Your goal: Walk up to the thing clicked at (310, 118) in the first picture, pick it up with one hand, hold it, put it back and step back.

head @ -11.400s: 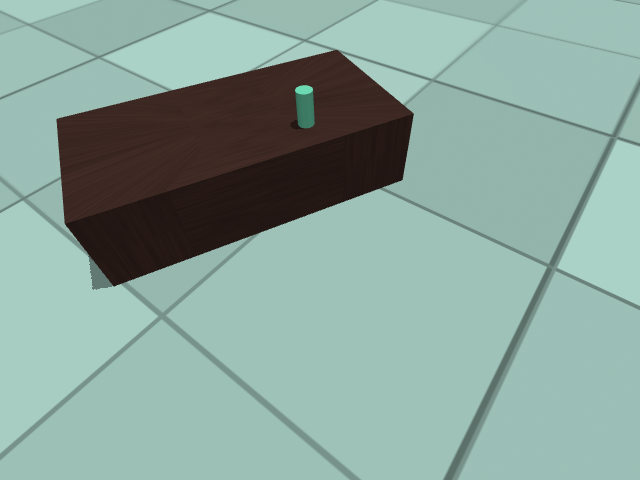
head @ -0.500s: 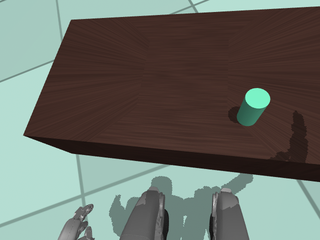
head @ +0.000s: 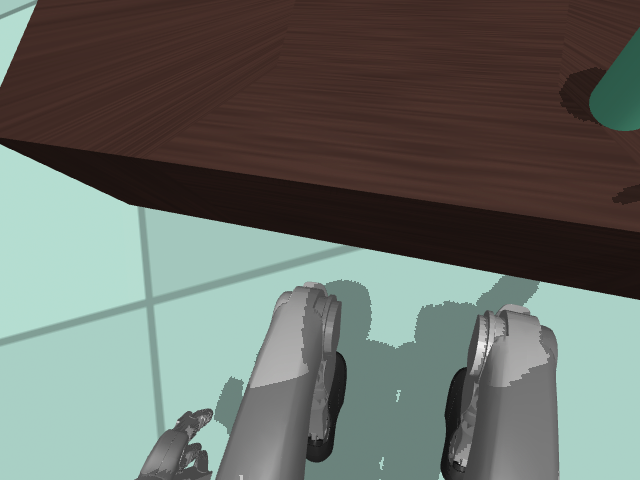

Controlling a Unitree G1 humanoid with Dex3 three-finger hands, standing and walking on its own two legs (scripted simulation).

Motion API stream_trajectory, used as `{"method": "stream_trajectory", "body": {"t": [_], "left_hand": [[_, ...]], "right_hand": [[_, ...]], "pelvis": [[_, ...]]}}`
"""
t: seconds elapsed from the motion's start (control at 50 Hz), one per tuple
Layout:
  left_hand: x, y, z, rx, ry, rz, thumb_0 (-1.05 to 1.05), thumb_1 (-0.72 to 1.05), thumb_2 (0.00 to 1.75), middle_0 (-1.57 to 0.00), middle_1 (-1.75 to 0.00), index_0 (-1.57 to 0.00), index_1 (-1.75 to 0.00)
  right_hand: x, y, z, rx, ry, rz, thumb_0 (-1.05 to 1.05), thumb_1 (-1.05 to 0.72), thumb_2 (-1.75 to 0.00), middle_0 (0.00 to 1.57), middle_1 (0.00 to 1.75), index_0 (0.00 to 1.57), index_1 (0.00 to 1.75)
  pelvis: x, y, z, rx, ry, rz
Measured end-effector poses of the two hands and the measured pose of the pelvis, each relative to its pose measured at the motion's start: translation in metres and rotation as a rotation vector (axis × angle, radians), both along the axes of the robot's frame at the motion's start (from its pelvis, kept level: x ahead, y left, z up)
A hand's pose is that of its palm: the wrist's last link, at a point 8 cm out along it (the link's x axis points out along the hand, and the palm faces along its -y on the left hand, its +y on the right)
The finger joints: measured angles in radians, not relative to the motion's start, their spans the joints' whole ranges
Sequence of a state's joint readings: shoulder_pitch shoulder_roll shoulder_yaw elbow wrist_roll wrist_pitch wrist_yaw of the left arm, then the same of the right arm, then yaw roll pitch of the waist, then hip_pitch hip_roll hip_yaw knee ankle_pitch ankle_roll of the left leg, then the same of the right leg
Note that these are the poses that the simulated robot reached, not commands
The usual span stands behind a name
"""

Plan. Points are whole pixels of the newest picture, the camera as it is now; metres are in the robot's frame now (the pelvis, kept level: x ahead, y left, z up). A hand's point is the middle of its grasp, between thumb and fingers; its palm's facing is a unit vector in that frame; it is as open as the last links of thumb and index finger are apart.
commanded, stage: close in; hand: right
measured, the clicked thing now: out of the picture +0.55 -0.26 +0.02
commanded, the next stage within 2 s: rest palm in 0.34 s
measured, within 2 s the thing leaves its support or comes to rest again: leaves its support in 1.90 s
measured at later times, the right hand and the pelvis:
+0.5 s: hand out of the picture +0.53 -0.27 +0.01, palm faces +0.23 +0.97 +0.00, open 16.9 cm; pelvis +0.01 +0.01 +0.00, yaw -1 degrees
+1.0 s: hand out of the picture +0.54 -0.26 +0.00, palm faces +0.22 +0.98 -0.01, open 15.8 cm; pelvis +0.01 +0.01 -0.01, yaw -1 degrees
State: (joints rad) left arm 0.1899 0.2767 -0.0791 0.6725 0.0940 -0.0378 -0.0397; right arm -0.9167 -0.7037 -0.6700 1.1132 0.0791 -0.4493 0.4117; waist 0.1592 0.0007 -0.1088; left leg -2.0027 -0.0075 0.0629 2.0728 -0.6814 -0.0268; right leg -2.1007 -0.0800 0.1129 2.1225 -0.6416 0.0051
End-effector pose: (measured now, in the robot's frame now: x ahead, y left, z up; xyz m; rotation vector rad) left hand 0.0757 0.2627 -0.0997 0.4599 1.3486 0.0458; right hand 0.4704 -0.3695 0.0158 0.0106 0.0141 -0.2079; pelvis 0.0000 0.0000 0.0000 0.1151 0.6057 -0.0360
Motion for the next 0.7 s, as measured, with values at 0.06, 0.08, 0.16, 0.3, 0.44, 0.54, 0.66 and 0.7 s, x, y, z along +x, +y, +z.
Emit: {"method": "stream_trajectory", "body": {"t": [0.06, 0.08, 0.16, 0.3, 0.44, 0.54, 0.66, 0.7], "left_hand": [[-0.012, 0.005, -0.004, 0.008, 0.018, 0.037, 0.01, 0.90, 0.90, -0.19, -0.29, -0.18, -0.29], [-0.014, 0.006, -0.004, 0.011, 0.021, 0.047, 0.01, 0.90, 0.90, -0.19, -0.29, -0.18, -0.29], [-0.018, 0.012, -0.002, 0.019, 0.019, 0.073, 0.01, 0.90, 0.90, -0.19, -0.29, -0.18, -0.29], [-0.007, 0.019, 0.003, 0.024, -0.002, 0.073, 0.01, 0.90, 0.90, -0.19, -0.29, -0.18, -0.29], [0.010, 0.022, 0.000, 0.023, -0.009, 0.051, 0.01, 0.89, 0.91, -0.20, -0.29, -0.19, -0.29], [0.020, 0.023, -0.004, 0.028, -0.007, 0.041, 0.00, 0.88, 0.91, -0.20, -0.29, -0.18, -0.30], [0.025, 0.021, -0.009, 0.027, -0.005, 0.040, 0.00, 0.86, 0.93, -0.20, -0.28, -0.17, -0.30], [0.024, 0.020, -0.010, 0.026, -0.002, 0.042, 0.00, 0.85, 0.93, -0.20, -0.28, -0.17, -0.30]], "right_hand": [[0.003, 0.013, -0.003, -0.005, 0.002, -0.003, -0.02, 0.52, -0.01, 0.07, 0.03, 0.06, 0.03], [0.004, 0.017, -0.003, -0.004, 0.004, -0.005, -0.02, 0.51, -0.01, 0.07, 0.03, 0.06, 0.03], [0.010, 0.031, 0.000, -0.006, 0.013, -0.009, -0.02, 0.47, -0.01, 0.08, 0.03, 0.06, 0.03], [0.020, 0.044, 0.009, -0.002, 0.013, -0.026, -0.01, 0.43, -0.02, 0.08, 0.03, 0.06, 0.03], [0.025, 0.051, 0.000, -0.002, 0.018, -0.024, -0.01, 0.40, -0.03, 0.08, 0.03, 0.06, 0.03], [0.027, 0.056, -0.008, -0.003, 0.017, -0.021, -0.01, 0.37, -0.04, 0.08, 0.03, 0.06, 0.03], [0.029, 0.059, -0.010, -0.008, 0.015, -0.018, -0.01, 0.35, -0.05, 0.09, 0.04, 0.07, 0.03], [0.029, 0.060, -0.010, -0.011, 0.016, -0.015, -0.01, 0.35, -0.05, 0.10, 0.04, 0.08, 0.04]], "pelvis": [[-0.002, 0.002, -0.005, -0.005, -0.003, 0.002], [-0.002, 0.002, -0.005, -0.007, -0.003, 0.003], [-0.002, 0.004, -0.003, -0.012, 0.004, 0.006], [0.003, 0.006, 0.004, -0.022, 0.019, 0.009], [0.007, 0.008, 0.002, -0.027, 0.025, 0.009], [0.010, 0.008, -0.001, -0.028, 0.029, 0.008], [0.010, 0.008, -0.003, -0.028, 0.027, 0.006], [0.010, 0.008, -0.004, -0.028, 0.027, 0.005]]}}
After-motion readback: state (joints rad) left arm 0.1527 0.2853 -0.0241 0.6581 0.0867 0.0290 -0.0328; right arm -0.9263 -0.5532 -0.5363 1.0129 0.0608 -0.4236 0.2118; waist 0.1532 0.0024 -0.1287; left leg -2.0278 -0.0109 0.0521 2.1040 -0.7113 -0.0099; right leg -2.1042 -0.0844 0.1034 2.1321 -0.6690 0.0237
